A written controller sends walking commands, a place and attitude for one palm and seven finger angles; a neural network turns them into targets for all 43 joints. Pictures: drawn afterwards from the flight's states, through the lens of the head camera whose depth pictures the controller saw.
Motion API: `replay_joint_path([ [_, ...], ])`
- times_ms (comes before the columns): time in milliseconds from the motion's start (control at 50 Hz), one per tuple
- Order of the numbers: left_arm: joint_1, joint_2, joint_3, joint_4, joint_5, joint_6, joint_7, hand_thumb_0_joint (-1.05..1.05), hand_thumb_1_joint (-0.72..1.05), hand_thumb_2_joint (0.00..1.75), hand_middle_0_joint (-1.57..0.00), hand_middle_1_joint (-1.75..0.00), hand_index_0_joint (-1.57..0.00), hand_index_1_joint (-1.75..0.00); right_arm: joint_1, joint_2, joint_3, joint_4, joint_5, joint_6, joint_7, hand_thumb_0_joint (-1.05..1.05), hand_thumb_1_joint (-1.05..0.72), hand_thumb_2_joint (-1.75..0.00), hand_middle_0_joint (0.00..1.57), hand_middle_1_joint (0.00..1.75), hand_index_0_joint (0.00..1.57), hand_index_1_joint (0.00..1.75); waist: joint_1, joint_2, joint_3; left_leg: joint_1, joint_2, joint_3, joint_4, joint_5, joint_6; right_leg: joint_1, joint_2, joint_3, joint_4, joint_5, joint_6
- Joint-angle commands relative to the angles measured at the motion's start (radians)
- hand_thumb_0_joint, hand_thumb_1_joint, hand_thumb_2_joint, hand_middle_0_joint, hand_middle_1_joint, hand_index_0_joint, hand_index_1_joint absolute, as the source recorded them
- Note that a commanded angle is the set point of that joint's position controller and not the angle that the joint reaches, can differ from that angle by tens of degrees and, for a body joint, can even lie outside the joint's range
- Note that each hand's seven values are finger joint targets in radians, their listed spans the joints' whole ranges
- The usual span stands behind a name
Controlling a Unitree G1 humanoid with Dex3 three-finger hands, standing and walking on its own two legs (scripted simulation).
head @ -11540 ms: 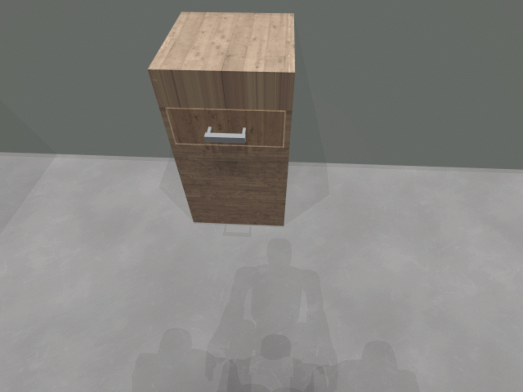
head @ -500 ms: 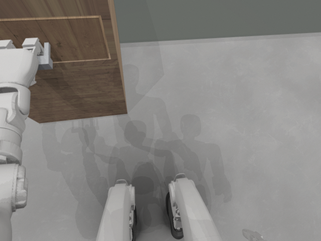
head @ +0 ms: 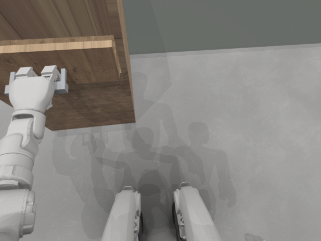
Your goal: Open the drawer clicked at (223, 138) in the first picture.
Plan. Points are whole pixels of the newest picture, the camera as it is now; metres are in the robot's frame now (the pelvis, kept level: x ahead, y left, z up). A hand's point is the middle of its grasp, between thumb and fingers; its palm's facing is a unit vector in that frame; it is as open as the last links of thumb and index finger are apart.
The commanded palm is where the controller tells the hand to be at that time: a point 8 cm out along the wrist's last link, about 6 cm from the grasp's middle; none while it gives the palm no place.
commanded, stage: pull the drawer open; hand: left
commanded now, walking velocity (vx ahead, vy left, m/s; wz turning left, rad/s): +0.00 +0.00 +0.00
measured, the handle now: (38, 81) +0.49 +0.31 -0.04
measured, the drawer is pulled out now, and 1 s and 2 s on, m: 0.03 0.13 0.21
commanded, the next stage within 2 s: none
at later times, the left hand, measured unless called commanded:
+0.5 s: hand (44, 121) +0.40 +0.29 -0.06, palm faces -0.05 -0.04 -1.00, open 5.4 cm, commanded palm +0.38 +0.28 -0.01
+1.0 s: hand (43, 139) +0.35 +0.28 -0.06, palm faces -0.04 -0.03 -1.00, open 5.4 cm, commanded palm +0.33 +0.28 -0.01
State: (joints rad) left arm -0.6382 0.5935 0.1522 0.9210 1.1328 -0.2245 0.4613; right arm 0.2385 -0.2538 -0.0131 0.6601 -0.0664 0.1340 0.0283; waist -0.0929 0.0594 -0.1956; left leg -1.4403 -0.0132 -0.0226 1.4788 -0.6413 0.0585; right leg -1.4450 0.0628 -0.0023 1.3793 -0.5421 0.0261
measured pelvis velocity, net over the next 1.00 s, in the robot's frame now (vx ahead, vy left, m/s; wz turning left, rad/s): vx -0.01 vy -0.01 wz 0.03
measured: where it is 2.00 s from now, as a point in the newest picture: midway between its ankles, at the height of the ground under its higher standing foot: (158, 236)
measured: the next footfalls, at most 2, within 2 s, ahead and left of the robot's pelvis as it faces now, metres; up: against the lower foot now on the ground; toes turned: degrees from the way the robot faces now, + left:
none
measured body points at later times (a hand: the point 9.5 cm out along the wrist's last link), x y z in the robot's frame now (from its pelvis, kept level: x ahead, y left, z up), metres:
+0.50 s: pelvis +0.00 -0.01 +0.01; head +0.17 +0.01 +0.42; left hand +0.39 +0.29 +0.00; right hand +0.11 -0.27 -0.13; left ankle +0.01 +0.08 -0.58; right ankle +0.04 -0.14 -0.58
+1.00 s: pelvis -0.01 -0.01 +0.01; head +0.15 -0.01 +0.43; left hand +0.35 +0.28 -0.01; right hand +0.12 -0.27 -0.14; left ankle +0.01 +0.08 -0.58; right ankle +0.04 -0.14 -0.58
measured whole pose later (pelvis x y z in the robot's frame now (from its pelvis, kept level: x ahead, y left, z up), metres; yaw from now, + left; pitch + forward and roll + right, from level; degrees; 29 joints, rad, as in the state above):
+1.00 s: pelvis -0.01 -0.01 +0.01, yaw +2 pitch +31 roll -3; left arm -0.34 0.48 0.13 0.76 1.15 -0.23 0.58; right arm 0.16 -0.25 -0.05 0.66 -0.06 0.12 0.03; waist -0.03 0.05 -0.21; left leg -1.36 -0.02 -0.01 1.45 -0.63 0.04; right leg -1.39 0.05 0.01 1.39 -0.54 0.01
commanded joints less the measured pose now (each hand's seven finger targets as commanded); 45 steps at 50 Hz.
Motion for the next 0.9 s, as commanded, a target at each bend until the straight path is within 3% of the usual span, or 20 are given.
replay_joint_path([
  [0,-0.164,0.243,0.074,-0.147,-0.014,-0.007,0.068,0.0,0.9,0.9,-0.4,-1.35,-0.4,-1.35,0.155,-0.184,-0.073,-0.041,-0.004,-0.001,-0.011,0.0,-0.9,-0.9,0.2,0.3,0.2,0.3,0.027,0.076,-0.566,0.485,0.035,-0.05,-0.182,0.583,-0.027,0.286,-0.005,-0.057,-0.092,0.367,-0.077],
  [20,-0.153,0.264,0.093,-0.148,-0.009,-0.006,0.074,0.0,0.9,0.9,-0.4,-1.35,-0.4,-1.35,0.151,-0.187,-0.072,-0.042,-0.006,0.0,-0.011,0.0,-0.9,-0.9,0.2,0.3,0.2,0.3,0.035,0.066,-0.559,0.477,0.035,-0.053,-0.184,0.584,-0.029,0.292,-0.005,-0.057,-0.088,0.368,-0.078],
  [100,-0.142,0.233,0.079,-0.177,-0.006,-0.001,0.095,0.0,0.9,0.9,-0.4,-1.35,-0.4,-1.35,0.135,-0.182,-0.076,-0.048,-0.006,0.002,-0.006,0.0,-0.9,-0.9,0.2,0.3,0.2,0.3,0.039,0.086,-0.565,0.495,0.032,-0.049,-0.191,0.586,-0.031,0.299,-0.007,-0.056,-0.091,0.37,-0.077],
  [200,-0.111,0.219,0.076,-0.163,-0.017,0.008,0.104,0.0,0.9,0.9,-0.4,-1.35,-0.4,-1.35,0.115,-0.177,-0.077,-0.052,-0.003,-0.006,-0.008,0.0,-0.9,-0.9,0.2,0.3,0.2,0.3,0.034,0.034,-0.535,0.442,0.023,-0.031,-0.192,0.518,-0.019,0.339,-0.006,-0.046,-0.111,0.364,-0.072],
  [260,-0.078,0.238,0.099,-0.195,-0.014,0.0,0.108,0.0,0.9,0.9,-0.4,-1.35,-0.4,-1.35,0.107,-0.178,-0.077,-0.057,-0.002,-0.006,-0.008,0.0,-0.9,-0.9,0.2,0.3,0.2,0.3,0.057,0.074,-0.574,0.483,0.022,-0.036,-0.2,0.544,-0.026,0.342,-0.008,-0.046,-0.098,0.371,-0.077],
  [280,-0.074,0.215,0.083,-0.211,-0.014,-0.001,0.11,0.0,0.9,0.9,-0.4,-1.35,-0.4,-1.35,0.1,-0.175,-0.078,-0.06,-0.002,-0.005,-0.008,0.0,-0.9,-0.9,0.2,0.3,0.2,0.3,0.056,0.088,-0.568,0.499,0.023,-0.036,-0.202,0.561,-0.029,0.335,-0.008,-0.048,-0.101,0.375,-0.079],
  [320,-0.044,0.186,0.073,-0.217,-0.019,-0.003,0.12,0.0,0.9,0.9,-0.4,-1.35,-0.4,-1.35,0.092,-0.17,-0.082,-0.062,-0.001,-0.007,-0.006,0.0,-0.9,-0.9,0.2,0.3,0.2,0.3,0.051,0.05,-0.554,0.487,0.021,-0.031,-0.203,0.545,-0.024,0.351,-0.007,-0.045,-0.114,0.377,-0.076],
  [380,-0.04,0.164,0.061,-0.213,-0.016,-0.005,0.127,0.0,0.9,0.9,-0.4,-1.35,-0.4,-1.35,0.082,-0.169,-0.083,-0.061,-0.002,-0.01,-0.007,0.0,-0.9,-0.9,0.2,0.3,0.2,0.3,0.045,0.042,-0.539,0.466,0.02,-0.029,-0.201,0.507,-0.021,0.341,-0.008,-0.042,-0.116,0.354,-0.075],
  [420,-0.028,0.195,0.085,-0.221,-0.01,-0.012,0.136,0.0,0.9,0.9,-0.4,-1.35,-0.4,-1.35,0.075,-0.171,-0.081,-0.057,-0.004,-0.015,-0.008,0.0,-0.9,-0.9,0.2,0.3,0.2,0.3,0.059,0.046,-0.532,0.45,0.017,-0.024,-0.204,0.481,-0.021,0.346,-0.008,-0.04,-0.114,0.336,-0.077],
  [620,0.059,0.174,0.094,-0.248,-0.012,-0.016,0.158,0.0,0.9,0.9,-0.4,-1.35,-0.4,-1.35,0.044,-0.164,-0.084,-0.061,-0.003,-0.021,-0.009,0.0,-0.9,-0.9,0.2,0.3,0.2,0.3,0.07,0.016,-0.511,0.41,0.008,-0.008,-0.206,0.433,-0.016,0.382,-0.007,-0.026,-0.126,0.324,-0.077],
  [660,0.076,0.184,0.104,-0.266,-0.006,-0.018,0.162,0.0,0.9,0.9,-0.4,-1.35,-0.4,-1.35,0.041,-0.165,-0.084,-0.061,-0.003,-0.021,-0.009,0.0,-0.9,-0.9,0.2,0.3,0.2,0.3,0.082,0.049,-0.527,0.435,0.009,-0.014,-0.213,0.451,-0.021,0.367,-0.01,-0.029,-0.115,0.32,-0.079],
  [700,0.092,0.15,0.084,-0.258,-0.009,-0.013,0.166,0.0,0.9,0.9,-0.4,-1.35,-0.4,-1.35,0.033,-0.161,-0.086,-0.062,-0.001,-0.023,-0.009,0.0,-0.9,-0.9,0.2,0.3,0.2,0.3,0.073,0.014,-0.502,0.416,0.008,-0.009,-0.213,0.416,-0.017,0.365,-0.008,-0.03,-0.129,0.293,-0.076],
  [740,0.113,0.173,0.108,-0.263,-0.016,-0.011,0.166,0.0,0.9,0.9,-0.4,-1.35,-0.4,-1.35,0.027,-0.165,-0.083,-0.065,-0.003,-0.028,-0.01,0.0,-0.9,-0.9,0.2,0.3,0.2,0.3,0.086,0.013,-0.497,0.394,0.005,-0.008,-0.215,0.408,-0.016,0.386,-0.007,-0.025,-0.127,0.294,-0.079],
  [800,0.111,0.149,0.086,-0.252,-0.008,-0.008,0.168,0.0,0.9,0.9,-0.4,-1.35,-0.4,-1.35,0.023,-0.161,-0.085,-0.064,0.001,-0.032,-0.015,0.0,-0.9,-0.9,0.2,0.3,0.2,0.3,0.073,-0.017,-0.486,0.38,0.005,-0.007,-0.212,0.376,-0.013,0.369,-0.009,-0.023,-0.132,0.265,-0.074],
  [860,0.137,0.15,0.09,-0.282,-0.009,-0.006,0.17,0.0,0.9,0.9,-0.4,-1.35,-0.4,-1.35,0.017,-0.16,-0.085,-0.068,0.003,-0.033,-0.013,0.0,-0.9,-0.9,0.2,0.3,0.2,0.3,0.089,0.027,-0.498,0.412,0.004,-0.007,-0.223,0.395,-0.018,0.367,-0.01,-0.025,-0.129,0.269,-0.078],
  [880,0.161,0.151,0.097,-0.289,-0.011,-0.003,0.171,0.0,0.9,0.9,-0.4,-1.35,-0.4,-1.35,0.014,-0.16,-0.088,-0.069,0.002,-0.034,-0.015,0.0,-0.9,-0.9,0.2,0.3,0.2,0.3,0.093,0.002,-0.504,0.415,0.004,-0.006,-0.218,0.402,-0.017,0.378,-0.008,-0.025,-0.129,0.282,-0.078],
])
